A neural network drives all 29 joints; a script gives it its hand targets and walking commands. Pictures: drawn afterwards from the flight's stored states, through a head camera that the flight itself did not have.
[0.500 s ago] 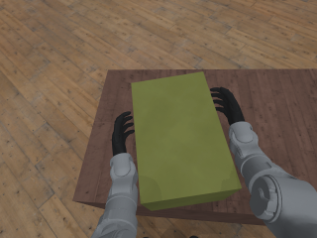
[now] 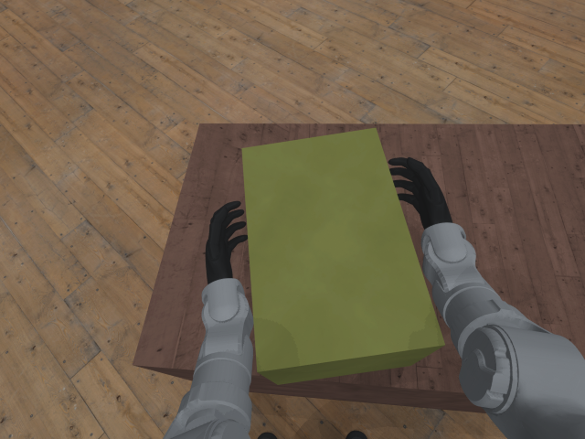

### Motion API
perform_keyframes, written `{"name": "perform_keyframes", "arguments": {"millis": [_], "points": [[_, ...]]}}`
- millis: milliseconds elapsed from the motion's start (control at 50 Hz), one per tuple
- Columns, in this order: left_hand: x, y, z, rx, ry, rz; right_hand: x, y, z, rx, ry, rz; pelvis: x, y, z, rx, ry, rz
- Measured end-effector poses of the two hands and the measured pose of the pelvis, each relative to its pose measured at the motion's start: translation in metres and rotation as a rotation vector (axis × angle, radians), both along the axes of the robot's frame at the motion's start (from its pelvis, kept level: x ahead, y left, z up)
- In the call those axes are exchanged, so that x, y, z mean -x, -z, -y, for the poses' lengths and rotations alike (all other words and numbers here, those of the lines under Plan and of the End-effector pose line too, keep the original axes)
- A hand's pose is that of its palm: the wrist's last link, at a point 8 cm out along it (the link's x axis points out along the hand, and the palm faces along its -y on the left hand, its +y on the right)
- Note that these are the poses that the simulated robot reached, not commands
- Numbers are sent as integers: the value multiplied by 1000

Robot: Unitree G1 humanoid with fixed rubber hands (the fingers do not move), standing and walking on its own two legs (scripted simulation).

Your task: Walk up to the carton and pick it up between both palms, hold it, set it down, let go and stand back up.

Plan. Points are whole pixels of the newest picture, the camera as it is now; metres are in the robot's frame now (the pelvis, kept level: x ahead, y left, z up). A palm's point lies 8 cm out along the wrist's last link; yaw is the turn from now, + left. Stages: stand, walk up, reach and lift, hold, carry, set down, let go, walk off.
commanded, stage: reach and lift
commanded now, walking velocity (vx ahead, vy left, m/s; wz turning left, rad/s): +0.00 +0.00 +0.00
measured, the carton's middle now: (326, 257) +0.40 +0.03 -0.06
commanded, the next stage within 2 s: none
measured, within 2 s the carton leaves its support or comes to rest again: leaves its support in 0.82 s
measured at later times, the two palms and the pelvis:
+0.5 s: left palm (220, 269) +0.35 +0.17 -0.01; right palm (431, 218) +0.44 -0.11 +0.00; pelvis +0.00 +0.00 +0.00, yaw +1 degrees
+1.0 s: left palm (190, 284) +0.32 +0.20 +0.01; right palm (413, 226) +0.41 -0.08 +0.03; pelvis -0.02 +0.01 +0.00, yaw +4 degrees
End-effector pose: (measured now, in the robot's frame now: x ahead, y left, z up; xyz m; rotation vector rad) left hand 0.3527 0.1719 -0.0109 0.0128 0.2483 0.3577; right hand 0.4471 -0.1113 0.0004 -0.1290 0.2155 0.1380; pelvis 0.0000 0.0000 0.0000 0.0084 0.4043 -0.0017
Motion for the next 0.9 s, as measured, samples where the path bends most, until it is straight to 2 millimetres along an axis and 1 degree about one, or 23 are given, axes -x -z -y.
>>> {"name": "perform_keyframes", "arguments": {"millis": [320, 460, 620, 740, 820, 900], "points": [[1, 1, 0, 21, -4, 10, 1, -1, -1, 19, 4, 25, -1, 2, -1, 4, -9, -11], [3, 0, -1, 25, 4, 19, 6, -4, -1, 39, 14, 43, -3, 2, -4, 9, -15, -4], [13, 1, -5, 26, 19, 7, 21, -1, -4, 52, 33, 38, -1, 1, -9, 16, -24, 13], [24, 0, -13, 22, 23, -3, 33, -2, -13, 39, 43, 30, 5, 2, -13, 19, -35, 30], [32, -3, -20, 27, 11, -9, 38, -7, -21, 31, 34, 22, 9, 2, -14, 20, -44, 38], [36, -8, -27, 32, 1, -11, 40, -15, -28, 22, 26, 18, 13, 2, -13, 21, -59, 50]]}}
